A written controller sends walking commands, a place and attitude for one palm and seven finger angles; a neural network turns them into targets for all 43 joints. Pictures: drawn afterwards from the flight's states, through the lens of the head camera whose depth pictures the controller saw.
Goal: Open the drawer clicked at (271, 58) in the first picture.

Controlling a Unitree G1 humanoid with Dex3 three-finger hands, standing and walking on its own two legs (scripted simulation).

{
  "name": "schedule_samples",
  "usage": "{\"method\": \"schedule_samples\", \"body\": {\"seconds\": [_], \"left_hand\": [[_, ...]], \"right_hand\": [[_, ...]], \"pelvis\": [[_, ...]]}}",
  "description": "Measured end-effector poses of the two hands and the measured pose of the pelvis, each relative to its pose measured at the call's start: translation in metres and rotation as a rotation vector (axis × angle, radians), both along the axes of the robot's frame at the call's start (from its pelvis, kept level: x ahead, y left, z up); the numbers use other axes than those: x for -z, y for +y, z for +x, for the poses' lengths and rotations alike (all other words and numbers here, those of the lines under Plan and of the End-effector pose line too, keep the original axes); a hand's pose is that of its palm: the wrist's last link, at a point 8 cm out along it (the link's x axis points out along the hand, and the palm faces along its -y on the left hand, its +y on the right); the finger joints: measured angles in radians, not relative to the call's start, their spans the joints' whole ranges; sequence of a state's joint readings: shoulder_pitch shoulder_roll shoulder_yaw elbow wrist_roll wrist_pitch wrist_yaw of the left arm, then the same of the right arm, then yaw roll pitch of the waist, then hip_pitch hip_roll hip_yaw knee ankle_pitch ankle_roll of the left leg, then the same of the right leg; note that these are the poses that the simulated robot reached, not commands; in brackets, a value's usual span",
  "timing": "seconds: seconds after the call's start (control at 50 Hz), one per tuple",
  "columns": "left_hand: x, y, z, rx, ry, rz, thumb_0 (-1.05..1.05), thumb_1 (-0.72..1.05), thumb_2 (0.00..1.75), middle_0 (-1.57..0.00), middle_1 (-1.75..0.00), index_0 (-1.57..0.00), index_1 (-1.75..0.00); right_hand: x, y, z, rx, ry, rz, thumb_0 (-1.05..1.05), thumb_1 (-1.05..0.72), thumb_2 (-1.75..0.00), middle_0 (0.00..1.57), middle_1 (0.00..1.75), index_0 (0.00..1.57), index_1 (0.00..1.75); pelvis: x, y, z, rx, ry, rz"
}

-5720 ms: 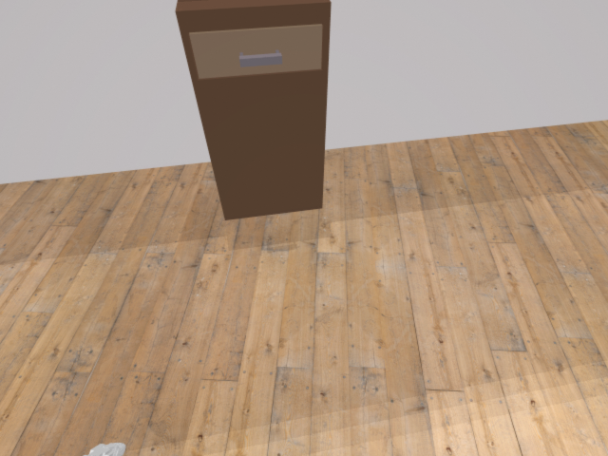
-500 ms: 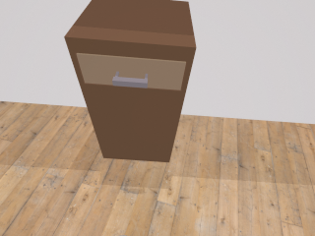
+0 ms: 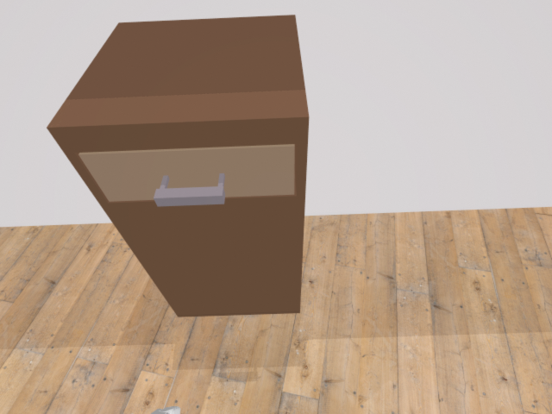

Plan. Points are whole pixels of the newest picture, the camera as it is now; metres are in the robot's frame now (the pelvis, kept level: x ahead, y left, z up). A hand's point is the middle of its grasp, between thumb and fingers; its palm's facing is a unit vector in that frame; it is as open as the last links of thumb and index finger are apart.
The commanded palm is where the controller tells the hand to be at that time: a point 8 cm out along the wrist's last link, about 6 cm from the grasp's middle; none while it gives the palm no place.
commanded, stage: come to a stop and stand still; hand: left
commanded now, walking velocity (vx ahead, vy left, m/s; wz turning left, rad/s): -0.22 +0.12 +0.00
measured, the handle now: (192, 187) +0.53 +0.18 -0.01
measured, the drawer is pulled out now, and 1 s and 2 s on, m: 0.00 0.00 0.00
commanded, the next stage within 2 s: look again from close up in 0.94 s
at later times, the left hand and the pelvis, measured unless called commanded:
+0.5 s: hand out of the picture -0.01 +0.23 -0.17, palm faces +0.03 -0.97 -0.23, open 7.4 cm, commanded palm none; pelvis -0.02 +0.04 +0.01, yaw -2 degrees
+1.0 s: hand out of the picture -0.05 +0.17 -0.17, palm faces -0.01 -0.99 -0.16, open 7.3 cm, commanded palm none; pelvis -0.04 +0.02 +0.01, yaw -2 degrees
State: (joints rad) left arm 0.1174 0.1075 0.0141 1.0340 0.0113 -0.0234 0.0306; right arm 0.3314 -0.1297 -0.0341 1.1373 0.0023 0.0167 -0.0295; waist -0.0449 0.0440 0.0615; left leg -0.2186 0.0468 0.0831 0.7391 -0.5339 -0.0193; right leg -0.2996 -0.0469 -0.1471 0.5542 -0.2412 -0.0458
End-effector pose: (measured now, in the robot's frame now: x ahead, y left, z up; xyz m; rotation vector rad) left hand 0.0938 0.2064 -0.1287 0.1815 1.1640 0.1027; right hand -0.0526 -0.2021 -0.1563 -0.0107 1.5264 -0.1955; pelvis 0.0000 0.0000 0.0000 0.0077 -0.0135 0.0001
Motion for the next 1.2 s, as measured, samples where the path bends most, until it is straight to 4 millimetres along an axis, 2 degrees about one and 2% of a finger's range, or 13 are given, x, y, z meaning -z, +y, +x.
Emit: {"method": "schedule_samples", "body": {"seconds": [0.1, 0.22, 0.26, 0.34, 0.44, 0.52, 0.62, 0.78, 0.9, 0.98, 1.08, 1.2], "left_hand": [[0.001, 0.013, -0.004, -0.053, 0.014, 0.010, -0.02, 0.93, 0.90, -0.20, -0.30, -0.20, -0.30], [0.017, 0.049, -0.030, -0.078, 0.071, 0.010, -0.01, 0.92, 0.90, -0.20, -0.30, -0.20, -0.30], [0.020, 0.061, -0.041, -0.090, 0.097, 0.008, 0.00, 0.92, 0.90, -0.20, -0.30, -0.20, -0.30], [0.015, 0.076, -0.064, -0.100, 0.151, 0.016, 0.00, 0.91, 0.90, -0.20, -0.30, -0.20, -0.30], [0.008, 0.081, -0.094, -0.102, 0.207, 0.028, 0.00, 0.91, 0.90, -0.20, -0.30, -0.20, -0.30], [0.007, 0.074, -0.112, -0.090, 0.241, 0.039, 0.01, 0.91, 0.90, -0.20, -0.30, -0.20, -0.30], [0.002, 0.056, -0.128, -0.067, 0.258, 0.030, 0.01, 0.91, 0.90, -0.20, -0.30, -0.20, -0.30], [0.007, 0.029, -0.134, -0.053, 0.243, -0.023, 0.01, 0.91, 0.90, -0.20, -0.30, -0.20, -0.30], [0.009, 0.021, -0.142, -0.053, 0.266, -0.033, 0.01, 0.92, 0.90, -0.20, -0.30, -0.20, -0.30], [0.008, 0.018, -0.146, -0.057, 0.283, -0.033, 0.01, 0.91, 0.90, -0.20, -0.30, -0.20, -0.30], [0.008, 0.016, -0.148, -0.047, 0.283, -0.021, 0.01, 0.91, 0.90, -0.20, -0.30, -0.20, -0.30], [0.013, 0.027, -0.134, -0.037, 0.240, -0.009, 0.01, 0.91, 0.90, -0.20, -0.30, -0.20, -0.30]], "right_hand": [[-0.006, -0.013, 0.042, -0.056, -0.060, -0.048, 0.01, -0.91, -0.89, 0.20, 0.30, 0.20, 0.29], [-0.016, -0.011, 0.084, -0.102, -0.200, -0.121, 0.01, -0.91, -0.90, 0.20, 0.30, 0.19, 0.29], [-0.021, -0.006, 0.089, -0.117, -0.232, -0.135, 0.01, -0.91, -0.90, 0.20, 0.30, 0.19, 0.29], [-0.031, 0.007, 0.095, -0.142, -0.259, -0.137, 0.01, -0.91, -0.90, 0.20, 0.30, 0.20, 0.29], [-0.032, 0.018, 0.098, -0.142, -0.277, -0.111, 0.01, -0.92, -0.89, 0.20, 0.30, 0.20, 0.29], [-0.024, 0.019, 0.092, -0.122, -0.283, -0.081, 0.01, -0.92, -0.89, 0.20, 0.30, 0.20, 0.29], [-0.018, 0.011, 0.071, -0.081, -0.261, -0.066, 0.00, -0.94, -0.89, 0.20, 0.30, 0.20, 0.29], [-0.019, 0.003, 0.014, -0.070, -0.137, -0.066, 0.00, -0.93, -0.89, 0.20, 0.30, 0.20, 0.29], [-0.019, 0.007, -0.027, -0.044, -0.035, -0.049, 0.01, -0.92, -0.89, 0.20, 0.30, 0.20, 0.29], [-0.019, 0.014, -0.045, -0.029, 0.011, -0.031, 0.01, -0.91, -0.89, 0.20, 0.30, 0.20, 0.29], [-0.016, 0.021, -0.049, -0.031, 0.022, -0.003, 0.01, -0.91, -0.89, 0.20, 0.30, 0.20, 0.29], [-0.007, 0.026, -0.023, -0.056, -0.070, 0.001, 0.01, -0.91, -0.89, 0.20, 0.30, 0.20, 0.29]], "pelvis": [[-0.002, 0.005, -0.002, -0.011, 0.004, 0.001], [0.004, 0.025, -0.010, -0.006, -0.004, -0.019], [0.004, 0.031, -0.012, 0.004, -0.010, -0.010], [-0.004, 0.039, -0.014, 0.010, -0.004, -0.012], [-0.009, 0.044, -0.016, 0.022, 0.002, -0.005], [-0.007, 0.041, -0.020, 0.031, 0.004, 0.015], [-0.008, 0.037, -0.027, 0.033, -0.011, 0.006], [-0.011, 0.027, -0.035, 0.031, -0.023, 0.002], [-0.011, 0.022, -0.038, 0.030, -0.015, 0.000], [-0.011, 0.020, -0.037, 0.029, -0.010, 0.000], [-0.009, 0.019, -0.037, 0.028, 0.001, -0.015], [-0.001, 0.025, -0.033, 0.017, 0.003, -0.023]]}}
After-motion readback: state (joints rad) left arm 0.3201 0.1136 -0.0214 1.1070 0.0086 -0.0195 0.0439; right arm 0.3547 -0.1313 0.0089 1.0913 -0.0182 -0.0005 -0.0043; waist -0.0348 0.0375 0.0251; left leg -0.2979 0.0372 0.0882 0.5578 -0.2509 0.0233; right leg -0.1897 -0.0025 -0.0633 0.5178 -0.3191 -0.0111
